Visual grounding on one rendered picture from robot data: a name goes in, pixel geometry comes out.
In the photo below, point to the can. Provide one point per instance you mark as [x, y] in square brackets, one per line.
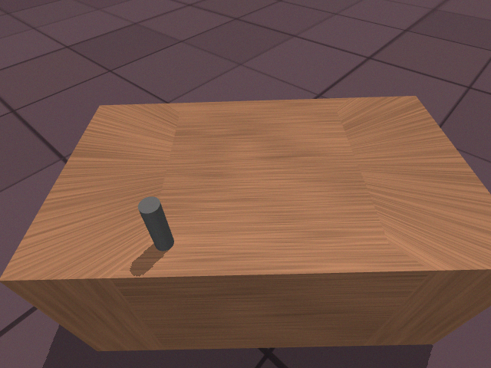
[154, 218]

